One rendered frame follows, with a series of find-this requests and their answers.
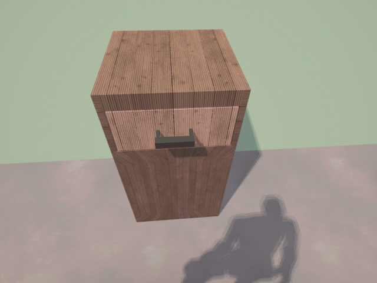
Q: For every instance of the cabinet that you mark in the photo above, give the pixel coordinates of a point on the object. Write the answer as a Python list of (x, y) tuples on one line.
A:
[(160, 69)]

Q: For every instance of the handle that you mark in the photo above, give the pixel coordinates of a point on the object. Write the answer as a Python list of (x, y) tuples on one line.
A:
[(175, 141)]

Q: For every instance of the drawer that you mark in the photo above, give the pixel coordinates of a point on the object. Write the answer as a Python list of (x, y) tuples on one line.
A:
[(136, 129)]

